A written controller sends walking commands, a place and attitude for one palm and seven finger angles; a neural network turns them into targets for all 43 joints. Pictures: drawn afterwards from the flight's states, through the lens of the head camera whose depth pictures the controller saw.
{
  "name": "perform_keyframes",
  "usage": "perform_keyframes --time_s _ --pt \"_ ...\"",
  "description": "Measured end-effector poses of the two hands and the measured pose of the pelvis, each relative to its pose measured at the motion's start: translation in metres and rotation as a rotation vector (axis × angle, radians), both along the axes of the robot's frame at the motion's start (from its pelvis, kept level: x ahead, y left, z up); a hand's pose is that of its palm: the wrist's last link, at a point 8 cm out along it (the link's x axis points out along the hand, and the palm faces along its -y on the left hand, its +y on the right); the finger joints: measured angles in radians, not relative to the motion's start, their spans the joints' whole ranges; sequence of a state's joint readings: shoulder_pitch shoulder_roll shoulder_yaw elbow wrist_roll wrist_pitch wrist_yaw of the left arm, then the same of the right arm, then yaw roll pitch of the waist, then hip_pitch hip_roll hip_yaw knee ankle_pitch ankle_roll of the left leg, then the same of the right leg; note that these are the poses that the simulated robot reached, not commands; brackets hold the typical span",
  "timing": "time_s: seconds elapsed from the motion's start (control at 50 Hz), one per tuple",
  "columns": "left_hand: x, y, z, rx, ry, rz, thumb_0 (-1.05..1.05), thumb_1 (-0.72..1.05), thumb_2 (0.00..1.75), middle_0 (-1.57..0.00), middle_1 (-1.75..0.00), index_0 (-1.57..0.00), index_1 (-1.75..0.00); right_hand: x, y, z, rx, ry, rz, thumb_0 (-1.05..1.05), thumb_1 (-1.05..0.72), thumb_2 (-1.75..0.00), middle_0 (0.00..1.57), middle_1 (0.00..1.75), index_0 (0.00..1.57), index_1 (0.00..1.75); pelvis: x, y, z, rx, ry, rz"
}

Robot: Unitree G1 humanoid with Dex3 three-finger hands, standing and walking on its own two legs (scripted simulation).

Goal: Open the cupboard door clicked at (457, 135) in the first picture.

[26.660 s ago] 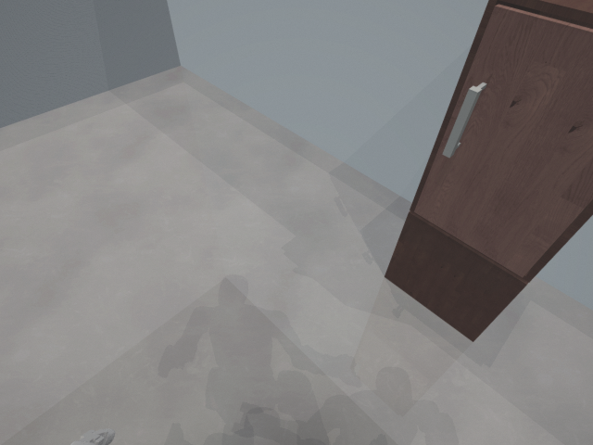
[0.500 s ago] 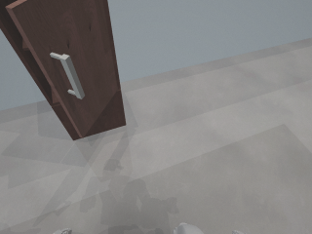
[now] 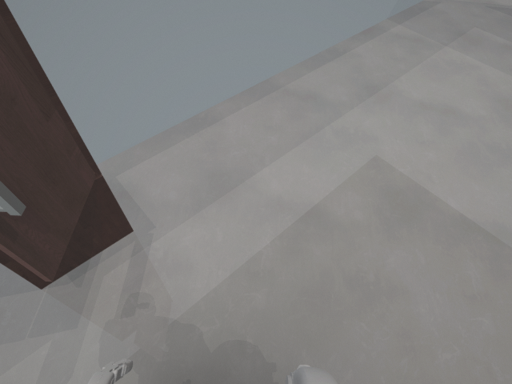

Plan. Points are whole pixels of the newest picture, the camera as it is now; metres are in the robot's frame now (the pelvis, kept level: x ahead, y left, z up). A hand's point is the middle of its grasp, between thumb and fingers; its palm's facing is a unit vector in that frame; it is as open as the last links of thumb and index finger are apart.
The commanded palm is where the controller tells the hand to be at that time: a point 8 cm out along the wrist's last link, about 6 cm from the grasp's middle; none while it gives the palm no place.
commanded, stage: walk to a spot facing it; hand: left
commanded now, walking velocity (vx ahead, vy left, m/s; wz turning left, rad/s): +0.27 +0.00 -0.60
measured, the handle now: out of the picture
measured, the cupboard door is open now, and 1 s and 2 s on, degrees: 47 47 47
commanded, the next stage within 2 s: turn to face it in 1.76 s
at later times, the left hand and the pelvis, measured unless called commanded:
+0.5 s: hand (167, 352) +0.19 +0.17 -0.18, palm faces -0.29 -0.94 -0.18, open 7.4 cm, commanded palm none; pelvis +0.09 -0.01 +0.00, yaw -19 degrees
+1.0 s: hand (279, 241) +0.42 -0.04 -0.16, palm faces -0.51 -0.84 -0.20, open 7.2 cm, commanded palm none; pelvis +0.25 -0.15 +0.00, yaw -31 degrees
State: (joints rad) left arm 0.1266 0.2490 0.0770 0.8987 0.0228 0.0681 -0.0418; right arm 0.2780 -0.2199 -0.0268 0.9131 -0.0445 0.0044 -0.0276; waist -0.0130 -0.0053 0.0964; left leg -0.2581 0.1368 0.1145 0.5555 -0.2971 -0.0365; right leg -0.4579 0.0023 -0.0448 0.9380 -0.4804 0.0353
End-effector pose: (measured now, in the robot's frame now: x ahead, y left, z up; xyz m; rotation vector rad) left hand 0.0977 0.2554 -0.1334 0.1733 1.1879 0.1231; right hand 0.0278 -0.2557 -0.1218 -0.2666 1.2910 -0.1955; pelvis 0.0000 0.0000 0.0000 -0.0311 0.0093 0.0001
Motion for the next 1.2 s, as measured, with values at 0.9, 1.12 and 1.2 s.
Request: perform_keyframes --time_s 0.9,1.12,1.2 --pt "0.346 -0.246 0.004 -0.013 -0.117 -0.594 0.00 0.91 0.90 -0.19 -0.30 -0.20 -0.30 0.007 -0.046 -0.023 0.159 0.203 -0.669 0.01 -0.91 -0.90 0.20 0.30 0.20 0.30 0.211 -0.130 -0.008 0.025 -0.026 -0.506" --pt "0.351 -0.232 -0.009 0.010 0.108 -0.489 -0.01 0.94 0.90 -0.20 -0.30 -0.21 -0.30 0.214 -0.147 -0.003 0.074 -0.146 -0.550 0.01 -0.91 -0.90 0.19 0.30 0.20 0.30 0.305 -0.172 0.003 0.001 -0.011 -0.552" --pt "0.365 -0.225 -0.025 0.025 0.201 -0.477 0.00 0.93 0.90 -0.20 -0.30 -0.20 -0.30 0.273 -0.169 -0.006 0.026 -0.229 -0.521 0.00 -0.91 -0.90 0.20 0.30 0.20 0.30 0.347 -0.181 -0.010 0.002 -0.017 -0.583"
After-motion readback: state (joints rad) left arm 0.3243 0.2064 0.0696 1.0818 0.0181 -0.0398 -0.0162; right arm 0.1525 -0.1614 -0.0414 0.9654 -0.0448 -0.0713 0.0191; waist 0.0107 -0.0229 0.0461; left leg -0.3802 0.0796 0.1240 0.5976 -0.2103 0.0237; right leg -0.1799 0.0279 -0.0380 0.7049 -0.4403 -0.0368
